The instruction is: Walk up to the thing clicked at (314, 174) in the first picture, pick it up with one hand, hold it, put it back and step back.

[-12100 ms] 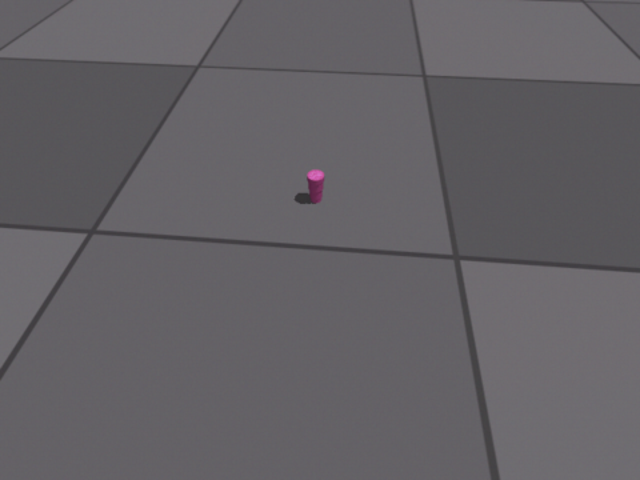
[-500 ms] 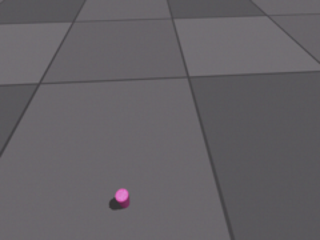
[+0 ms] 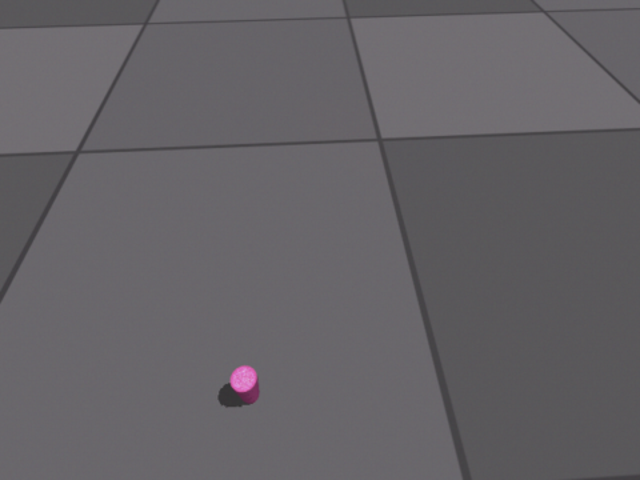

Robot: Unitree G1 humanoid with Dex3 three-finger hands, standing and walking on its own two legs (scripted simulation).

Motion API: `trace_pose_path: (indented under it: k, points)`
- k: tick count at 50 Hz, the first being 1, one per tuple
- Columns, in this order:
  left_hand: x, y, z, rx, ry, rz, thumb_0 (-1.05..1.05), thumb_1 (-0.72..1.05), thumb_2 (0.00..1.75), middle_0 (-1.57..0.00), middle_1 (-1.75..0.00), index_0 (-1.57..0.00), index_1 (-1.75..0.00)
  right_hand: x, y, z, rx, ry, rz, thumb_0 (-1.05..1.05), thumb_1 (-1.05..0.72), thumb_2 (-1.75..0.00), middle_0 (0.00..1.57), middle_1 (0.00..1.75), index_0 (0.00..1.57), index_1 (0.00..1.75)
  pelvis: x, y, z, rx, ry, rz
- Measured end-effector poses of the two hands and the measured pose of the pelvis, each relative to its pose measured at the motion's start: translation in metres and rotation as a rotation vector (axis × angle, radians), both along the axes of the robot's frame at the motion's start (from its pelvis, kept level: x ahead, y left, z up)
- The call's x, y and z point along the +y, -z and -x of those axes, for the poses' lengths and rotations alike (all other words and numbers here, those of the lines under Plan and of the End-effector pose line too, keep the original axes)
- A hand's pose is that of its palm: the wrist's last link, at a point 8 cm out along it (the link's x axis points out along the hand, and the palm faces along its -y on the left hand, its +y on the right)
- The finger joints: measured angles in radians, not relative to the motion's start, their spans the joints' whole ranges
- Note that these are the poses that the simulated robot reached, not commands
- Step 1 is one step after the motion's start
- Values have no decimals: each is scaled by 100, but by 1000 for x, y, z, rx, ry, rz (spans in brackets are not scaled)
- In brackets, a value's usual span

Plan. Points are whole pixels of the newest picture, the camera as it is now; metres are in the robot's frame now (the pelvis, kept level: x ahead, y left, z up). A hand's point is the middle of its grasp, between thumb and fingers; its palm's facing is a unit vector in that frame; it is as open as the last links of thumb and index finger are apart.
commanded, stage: walk up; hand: left
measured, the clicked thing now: (247, 387) +0.46 +0.23 -0.71
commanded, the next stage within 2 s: none
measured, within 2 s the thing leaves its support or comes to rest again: neither
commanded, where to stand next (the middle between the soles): +0.13 +0.02 m, yaw +1 degrees
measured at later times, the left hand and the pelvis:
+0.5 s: hand out of the picture +0.03 +0.30 -0.18, palm faces -0.08 -0.93 -0.36, open 7.4 cm; pelvis -0.09 +0.04 -0.02, yaw -2 degrees
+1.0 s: hand out of the picture -0.09 +0.29 -0.17, palm faces +0.01 -0.92 -0.39, open 7.4 cm; pelvis -0.23 +0.02 -0.03, yaw +1 degrees
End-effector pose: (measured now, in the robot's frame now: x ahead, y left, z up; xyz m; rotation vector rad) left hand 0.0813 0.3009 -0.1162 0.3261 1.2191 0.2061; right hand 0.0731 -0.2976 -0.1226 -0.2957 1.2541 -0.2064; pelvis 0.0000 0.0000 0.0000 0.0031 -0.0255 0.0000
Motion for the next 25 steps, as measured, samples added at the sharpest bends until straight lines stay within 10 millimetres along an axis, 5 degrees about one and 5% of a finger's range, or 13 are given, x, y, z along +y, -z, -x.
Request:
trace_pose_path:
  k: [9, 16, 25]
  points:
    - [21, 11, 4, -26, 15, -31, 1, 90, 90, -21, -30, -21, -30, -9, 5, 11, -4, -10, 67, 1, -91, -90, 20, 30, 20, 30, 11, 15, 35, 1, -4, 4]
    - [46, 31, 3, -77, 45, -27, 1, 90, 90, -21, -30, -21, -30, 8, 5, 61, 28, -12, 119, 1, -91, -90, 20, 30, 20, 30, 36, 30, 63, 3, -4, 1]
    - [42, 26, 51, -19, 73, -7, 1, 90, 90, -21, -30, -20, -30, 24, -7, 109, 24, 17, 115, 1, -90, -90, 21, 30, 20, 30, 39, 16, 94, 13, 30, 33]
